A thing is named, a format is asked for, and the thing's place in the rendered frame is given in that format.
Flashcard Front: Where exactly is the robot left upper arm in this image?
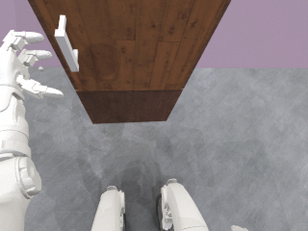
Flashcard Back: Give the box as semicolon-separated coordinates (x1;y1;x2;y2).
0;156;42;231

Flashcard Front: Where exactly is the robot left hand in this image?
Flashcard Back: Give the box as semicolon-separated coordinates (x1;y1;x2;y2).
0;30;64;99

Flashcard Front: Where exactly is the left robot thigh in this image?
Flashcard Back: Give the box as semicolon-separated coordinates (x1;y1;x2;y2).
90;190;125;231

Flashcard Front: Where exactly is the handle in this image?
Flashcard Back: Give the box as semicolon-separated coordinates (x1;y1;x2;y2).
54;15;79;72

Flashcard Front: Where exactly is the robot right shin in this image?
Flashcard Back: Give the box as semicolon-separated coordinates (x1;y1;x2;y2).
162;179;177;230

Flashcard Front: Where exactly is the left robot forearm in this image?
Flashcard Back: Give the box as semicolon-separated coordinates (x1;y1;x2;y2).
0;86;32;162

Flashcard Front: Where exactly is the cupboard door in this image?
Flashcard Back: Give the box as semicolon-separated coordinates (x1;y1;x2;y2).
35;0;227;91

